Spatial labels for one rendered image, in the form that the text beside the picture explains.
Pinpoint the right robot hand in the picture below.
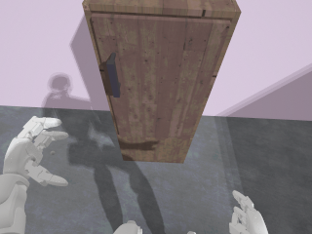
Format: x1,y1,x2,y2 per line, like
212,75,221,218
229,190,268,234

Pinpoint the robot left thigh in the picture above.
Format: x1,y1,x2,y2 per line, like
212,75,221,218
113,223,142,234

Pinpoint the left robot forearm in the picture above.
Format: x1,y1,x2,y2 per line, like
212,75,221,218
0,174,30,234

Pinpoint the handle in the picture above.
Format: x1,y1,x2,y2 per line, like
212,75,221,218
106,52,121,98

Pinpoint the left robot hand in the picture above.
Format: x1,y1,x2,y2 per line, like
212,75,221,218
3,116,69,187

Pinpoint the cupboard door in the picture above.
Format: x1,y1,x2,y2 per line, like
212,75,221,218
91,13,231,139

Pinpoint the robot left shin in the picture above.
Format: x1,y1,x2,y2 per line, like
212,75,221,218
127,220,137,225

